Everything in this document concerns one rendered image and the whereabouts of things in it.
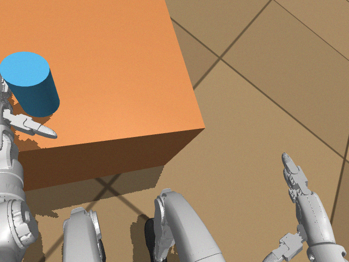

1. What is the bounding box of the can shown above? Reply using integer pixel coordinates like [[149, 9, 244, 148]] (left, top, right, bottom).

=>
[[0, 51, 60, 117]]

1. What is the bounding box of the left robot hand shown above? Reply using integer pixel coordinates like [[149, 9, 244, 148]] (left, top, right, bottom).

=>
[[0, 74, 57, 139]]

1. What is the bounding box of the right robot foot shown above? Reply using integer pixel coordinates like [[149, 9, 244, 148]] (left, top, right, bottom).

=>
[[145, 218, 167, 262]]

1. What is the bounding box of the right robot hand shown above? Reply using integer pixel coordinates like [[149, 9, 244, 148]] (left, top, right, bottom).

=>
[[263, 152, 336, 262]]

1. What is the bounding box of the left robot arm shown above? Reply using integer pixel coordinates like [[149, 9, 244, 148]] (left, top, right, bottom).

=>
[[0, 124, 39, 262]]

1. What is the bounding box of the right robot arm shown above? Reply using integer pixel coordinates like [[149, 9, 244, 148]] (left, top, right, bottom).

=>
[[306, 242, 349, 262]]

